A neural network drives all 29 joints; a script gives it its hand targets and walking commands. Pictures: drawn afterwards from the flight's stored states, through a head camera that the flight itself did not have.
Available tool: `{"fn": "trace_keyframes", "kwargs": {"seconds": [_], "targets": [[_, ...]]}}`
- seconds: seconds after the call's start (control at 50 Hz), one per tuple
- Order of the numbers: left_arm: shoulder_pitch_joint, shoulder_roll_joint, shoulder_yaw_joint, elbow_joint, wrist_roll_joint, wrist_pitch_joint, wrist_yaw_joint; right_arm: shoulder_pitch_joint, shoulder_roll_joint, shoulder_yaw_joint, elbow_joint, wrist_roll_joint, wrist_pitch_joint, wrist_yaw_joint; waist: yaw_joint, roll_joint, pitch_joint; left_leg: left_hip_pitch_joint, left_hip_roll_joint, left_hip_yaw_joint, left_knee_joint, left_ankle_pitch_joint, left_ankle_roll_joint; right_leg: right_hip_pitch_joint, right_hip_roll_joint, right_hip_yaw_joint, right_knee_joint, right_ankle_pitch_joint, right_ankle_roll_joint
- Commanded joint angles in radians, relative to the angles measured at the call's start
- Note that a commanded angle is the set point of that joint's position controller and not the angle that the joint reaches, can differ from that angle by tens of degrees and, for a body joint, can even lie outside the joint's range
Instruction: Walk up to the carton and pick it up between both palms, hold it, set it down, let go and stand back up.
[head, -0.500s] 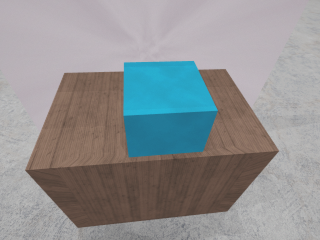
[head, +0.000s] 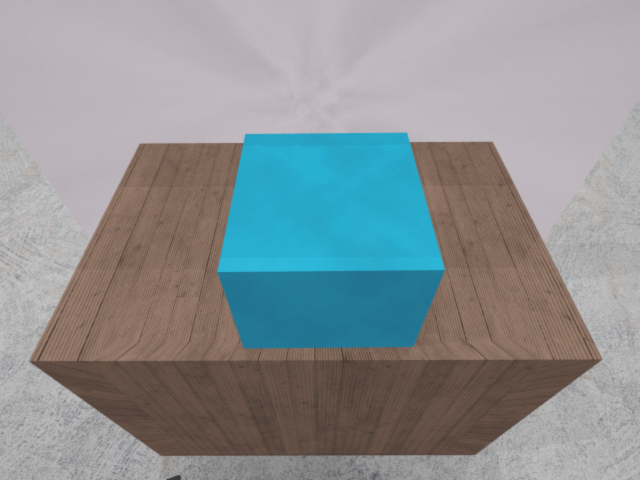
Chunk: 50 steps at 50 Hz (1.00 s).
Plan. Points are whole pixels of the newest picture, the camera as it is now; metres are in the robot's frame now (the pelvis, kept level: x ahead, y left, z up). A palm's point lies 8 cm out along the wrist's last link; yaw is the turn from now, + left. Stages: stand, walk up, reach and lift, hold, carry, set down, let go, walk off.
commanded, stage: walk up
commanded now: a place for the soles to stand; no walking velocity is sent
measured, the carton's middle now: (327, 238) +0.48 -0.01 +0.00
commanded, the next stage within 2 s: none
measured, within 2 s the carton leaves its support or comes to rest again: neither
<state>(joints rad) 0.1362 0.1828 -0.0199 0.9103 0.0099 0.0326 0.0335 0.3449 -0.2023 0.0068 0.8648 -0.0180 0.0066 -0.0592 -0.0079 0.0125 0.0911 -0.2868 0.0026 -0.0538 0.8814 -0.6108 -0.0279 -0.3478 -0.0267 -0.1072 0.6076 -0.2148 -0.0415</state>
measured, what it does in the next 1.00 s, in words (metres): walks backwards: left foot, then right foot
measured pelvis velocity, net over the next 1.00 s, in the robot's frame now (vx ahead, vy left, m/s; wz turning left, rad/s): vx -0.08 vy -0.07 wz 0.02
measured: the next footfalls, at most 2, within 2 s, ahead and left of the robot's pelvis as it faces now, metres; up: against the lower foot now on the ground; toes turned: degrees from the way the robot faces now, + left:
left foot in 0.08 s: +0.03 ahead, +0.12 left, +0.00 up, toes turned +0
right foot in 0.86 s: -0.03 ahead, -0.20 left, +0.00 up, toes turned +2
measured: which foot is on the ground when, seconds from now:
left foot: up 0.00-0.06, down 0.08-0.86, up 0.88-1.00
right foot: down 0.00-0.54, up 0.56-0.84, down 0.86-1.00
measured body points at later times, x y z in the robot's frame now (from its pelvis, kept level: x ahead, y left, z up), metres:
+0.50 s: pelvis -0.02 +0.00 +0.01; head +0.00 +0.00 +0.46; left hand +0.04 +0.27 -0.13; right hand +0.05 -0.26 -0.13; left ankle -0.01 +0.12 -0.72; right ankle +0.07 -0.10 -0.72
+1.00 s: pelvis -0.08 -0.07 +0.00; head -0.06 -0.09 +0.45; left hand +0.03 +0.18 -0.11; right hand +0.03 -0.34 -0.12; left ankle -0.06 +0.08 -0.68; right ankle -0.07 -0.20 -0.72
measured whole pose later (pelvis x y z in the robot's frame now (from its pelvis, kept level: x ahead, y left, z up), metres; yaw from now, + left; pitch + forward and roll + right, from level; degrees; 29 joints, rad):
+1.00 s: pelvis -0.08 -0.07 +0.00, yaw +1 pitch -2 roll +0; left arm 0.19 0.21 -0.01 0.80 0.01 0.05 0.00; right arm 0.23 -0.30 -0.04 0.76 -0.02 0.04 -0.04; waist -0.01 0.05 0.07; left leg -0.42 -0.01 -0.10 0.93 -0.53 -0.02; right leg -0.26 -0.02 0.01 0.61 -0.32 0.02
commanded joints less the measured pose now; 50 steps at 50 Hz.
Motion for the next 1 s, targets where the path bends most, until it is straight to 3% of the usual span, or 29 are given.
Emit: {"fn": "trace_keyframes", "kwargs": {"seconds": [0.0,0.04,0.06,0.08,0.1,0.12,0.18,0.22,0.26,0.3,0.34,0.4,0.5,0.52,0.56,0.58,0.6,0.64,0.74,0.78,0.8,0.82,0.84,0.86,0.88,0.9,0.92,0.94,0.98], "targets": [[-0.003,0.208,0.047,-0.044,0.02,0.0,0.002,0.149,-0.069,-0.032,-0.002,-0.006,-0.012,0.0,-0.017,-0.114,-0.105,0.052,-0.008,0.075,-0.185,0.224,0.013,0.072,-0.216,0.214,-0.143,0.286,-0.134],[-0.033,0.218,0.045,-0.049,0.009,0.006,-0.006,0.118,-0.076,-0.038,-0.024,-0.011,-0.02,0.0,-0.03,-0.112,-0.106,0.109,0.007,0.06,-0.291,0.382,0.049,0.005,-0.218,0.209,-0.127,0.205,-0.103],[-0.021,0.203,0.04,-0.051,-0.001,0.008,-0.012,0.09,-0.1,-0.043,-0.044,-0.013,-0.022,0.0,-0.02,-0.074,-0.089,0.095,0.051,-0.02,-0.315,0.416,0.077,-0.038,-0.197,0.201,-0.12,0.103,-0.072],[-0.002,0.175,0.032,-0.055,-0.013,0.011,-0.019,0.053,-0.131,-0.048,-0.066,-0.013,-0.023,0.0,0.005,0.006,-0.066,0.04,0.146,-0.169,-0.408,0.379,0.115,-0.066,-0.121,0.148,-0.058,-0.049,-0.033],[0.008,0.132,0.025,-0.048,-0.015,0.019,-0.016,-0.003,-0.205,-0.069,-0.061,0.019,-0.016,0.004,0.025,0.115,-0.029,-0.142,0.229,-0.245,-0.515,0.331,0.184,0.063,-0.011,0.056,0.062,-0.14,-0.002],[0.027,0.121,0.024,-0.04,0.006,0.019,-0.016,-0.075,-0.223,-0.073,-0.067,0.027,-0.018,0.007,0.045,0.132,-0.002,-0.215,0.25,-0.262,-0.549,0.332,0.208,0.131,0.002,0.076,0.103,-0.141,0.007],[0.056,0.152,0.031,-0.033,0.015,-0.006,-0.024,-0.11,-0.188,-0.056,-0.067,0.011,-0.01,0.016,0.049,0.102,-0.025,-0.139,0.17,-0.13,-0.466,0.416,0.151,0.136,-0.019,0.091,-0.015,0.02,-0.002],[0.081,0.183,0.039,-0.035,0.016,-0.023,-0.023,-0.079,-0.175,-0.051,-0.063,0.006,-0.008,0.026,0.033,0.078,-0.083,-0.089,0.125,-0.088,-0.411,0.359,0.128,0.146,-0.054,0.135,-0.059,0.06,-0.012],[0.066,0.23,0.049,-0.042,-0.001,-0.023,-0.02,-0.047,-0.132,-0.038,-0.059,0.011,0.002,0.03,0.007,-0.034,-0.056,-0.065,0.038,-0.02,-0.33,0.188,0.101,0.059,-0.133,0.261,-0.219,-0.106,-0.045],[0.041,0.248,0.052,-0.045,-0.014,-0.014,-0.016,0.005,-0.107,-0.026,-0.04,0.006,0.006,0.028,-0.019,-0.111,-0.039,0.016,-0.011,0.027,-0.242,0.16,0.073,-0.036,-0.214,0.362,-0.36,-0.256,-0.083],[0.013,0.247,0.047,-0.051,-0.004,-0.005,-0.014,0.021,-0.122,-0.023,-0.036,0.007,-0.005,0.029,-0.032,-0.118,-0.041,0.044,0.005,0.016,-0.293,0.212,0.078,-0.046,-0.192,0.319,-0.358,-0.249,-0.068],[0.056,0.238,0.042,-0.037,0.001,-0.001,-0.02,0.006,-0.152,-0.026,-0.038,0.009,-0.021,0.029,-0.008,-0.104,-0.074,0.019,0.026,-0.021,-0.357,0.242,0.087,0.016,-0.142,0.261,-0.315,-0.223,-0.033],[0.101,0.2,0.033,-0.026,0.002,-0.007,-0.026,-0.048,-0.196,-0.028,-0.039,0.021,-0.027,0.029,0.042,0.02,-0.04,-0.131,0.112,-0.139,-0.533,0.136,0.109,0.108,-0.052,0.165,-0.153,-0.133,-0.003],[0.022,0.278,0.069,-0.063,0.027,0.008,-0.036,-0.055,-0.271,-0.062,-0.075,0.007,-0.034,0.004,0.017,0.019,0.04,-0.092,0.218,-0.255,-0.543,0.478,0.161,0.008,0.007,0.088,0.018,0.002,0.023],[0.06,0.228,0.07,-0.07,0.054,0.026,-0.041,-0.04,-0.31,-0.089,-0.087,-0.004,-0.034,-0.013,-0.003,0.147,-0.024,0.031,0.39,-0.359,-0.526,0.856,0.304,-0.101,0.036,0.11,0.319,-0.268,0.052],[0.048,0.23,0.077,-0.083,0.056,0.04,-0.04,-0.027,-0.293,-0.096,-0.091,-0.002,-0.031,-0.021,-0.008,0.122,-0.034,0.053,0.428,-0.364,-0.517,0.955,0.349,-0.151,0.029,0.152,0.474,-0.335,0.066],[0.032,0.232,0.085,-0.092,0.051,0.052,-0.038,-0.038,-0.267,-0.098,-0.095,-0.001,-0.027,-0.027,-0.004,0.073,-0.046,0.063,0.4,-0.314,-0.498,1.004,0.342,-0.162,0.03,0.186,0.553,-0.346,0.077],[0.04,0.212,0.077,-0.115,0.049,0.068,-0.036,-0.077,-0.235,-0.102,-0.119,-0.011,-0.022,-0.035,0.015,0.075,-0.081,0.116,0.328,-0.232,-0.441,1.062,0.279,-0.189,0.005,0.244,0.577,-0.311,0.107],[0.01,0.163,0.055,-0.159,0.02,0.054,-0.051,-0.062,-0.224,-0.106,-0.149,-0.029,-0.016,-0.01,-0.03,0.18,-0.173,0.236,0.22,-0.119,-0.37,0.926,0.224,-0.088,0.015,0.138,0.183,-0.294,0.108],[0.054,0.153,0.054,-0.149,0.008,0.042,-0.056,-0.097,-0.262,-0.107,-0.163,-0.03,0.001,0.011,-0.005,0.215,-0.175,0.136,0.195,-0.096,-0.309,0.872,0.194,0.078,0.051,0.058,-0.034,-0.157,0.085],[0.106,0.157,0.059,-0.132,0.007,0.034,-0.054,-0.105,-0.259,-0.099,-0.169,-0.026,0.008,0.022,0.019,0.17,-0.179,0.057,0.17,-0.078,-0.251,0.829,0.164,0.179,0.061,0.038,-0.157,-0.011,0.071],[0.123,0.2,0.071,-0.133,0.007,0.024,-0.05,-0.066,-0.223,-0.083,-0.164,-0.019,0.012,0.032,0.019,0.082,-0.185,-0.029,0.121,-0.054,-0.175,0.689,0.113,0.257,0.007,0.118,-0.209,0.061,0.054],[0.114,0.292,0.09,-0.164,0.006,0.015,-0.046,-0.037,-0.149,-0.057,-0.183,-0.009,0.013,0.037,0.012,-0.139,-0.181,-0.174,0.024,0.003,-0.062,0.339,0.042,0.274,-0.209,0.376,-0.244,0.158,-0.004],[0.082,0.332,0.096,-0.169,-0.005,0.013,-0.039,-0.068,-0.121,-0.046,-0.193,-0.008,0.022,0.021,0.023,-0.193,-0.139,-0.172,-0.029,0.006,0.072,-0.046,0.018,0.139,-0.339,0.461,-0.261,0.256,-0.122],[0.079,0.328,0.099,-0.168,-0.008,0.009,-0.032,-0.105,-0.13,-0.048,-0.197,-0.006,0.033,0.006,0.044,-0.198,-0.11,-0.156,-0.013,-0.062,0.167,-0.069,0.016,0.03,-0.371,0.498,-0.289,0.174,-0.191],[0.05,0.272,0.083,-0.172,-0.01,0.006,-0.026,-0.117,-0.137,-0.052,-0.186,-0.002,0.032,0.005,0.038,-0.155,-0.04,-0.149,-0.008,-0.092,0.176,-0.013,0.014,-0.008,-0.311,0.417,-0.294,0.127,-0.172],[0.005,0.23,0.066,-0.182,-0.002,0.004,-0.022,-0.077,-0.144,-0.055,-0.166,0.007,0.026,0.013,0.001,-0.145,-0.022,-0.145,-0.011,-0.089,0.139,0.047,0.007,0.02,-0.235,0.33,-0.273,0.117,-0.132],[-0.018,0.209,0.057,-0.19,0.003,-0.001,-0.022,-0.029,-0.15,-0.059,-0.14,0.007,0.019,0.021,-0.017,-0.183,-0.022,-0.134,-0.011,-0.06,0.085,0.082,0.004,0.025,-0.189,0.272,-0.259,0.117,-0.101],[-0.003,0.209,0.051,-0.193,0.006,-0.013,-0.029,-0.021,-0.149,-0.05,-0.13,-0.011,0.008,0.031,-0.006,-0.201,-0.04,-0.081,-0.001,-0.009,-0.051,0.117,-0.001,0.037,-0.185,0.286,-0.249,0.023,-0.097]]}}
